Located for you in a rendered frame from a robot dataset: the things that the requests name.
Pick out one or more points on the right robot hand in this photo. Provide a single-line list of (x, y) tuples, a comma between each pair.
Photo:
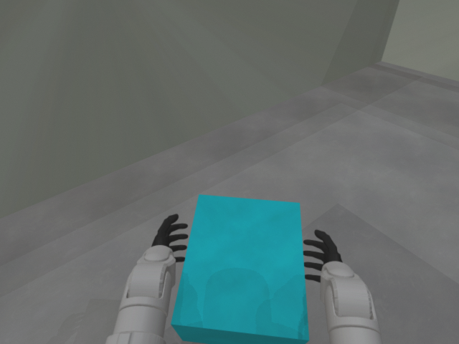
[(330, 253)]

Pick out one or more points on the left robot hand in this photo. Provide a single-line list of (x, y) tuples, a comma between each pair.
[(163, 238)]

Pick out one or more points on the left robot forearm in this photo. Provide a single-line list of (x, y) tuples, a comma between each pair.
[(145, 302)]

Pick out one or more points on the right robot forearm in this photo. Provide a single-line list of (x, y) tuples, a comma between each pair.
[(351, 315)]

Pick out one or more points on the carton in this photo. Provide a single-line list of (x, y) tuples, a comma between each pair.
[(243, 279)]

